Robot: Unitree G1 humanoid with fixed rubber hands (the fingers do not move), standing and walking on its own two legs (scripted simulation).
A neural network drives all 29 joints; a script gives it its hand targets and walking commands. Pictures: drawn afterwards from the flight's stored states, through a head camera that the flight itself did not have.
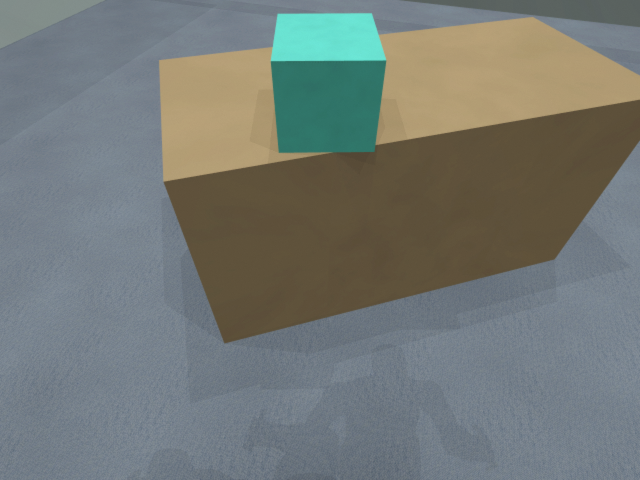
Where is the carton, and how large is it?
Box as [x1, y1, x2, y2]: [271, 13, 385, 152]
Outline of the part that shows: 371,13 277,15 271,56 271,70 279,152 374,151 385,66 385,57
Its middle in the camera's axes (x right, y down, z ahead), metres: +0.02 -0.35 +0.87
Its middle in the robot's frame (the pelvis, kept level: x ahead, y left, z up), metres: +0.90 +0.00 +0.06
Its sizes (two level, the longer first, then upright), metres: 0.245 0.213 0.202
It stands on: a pedestal, 0.70 m high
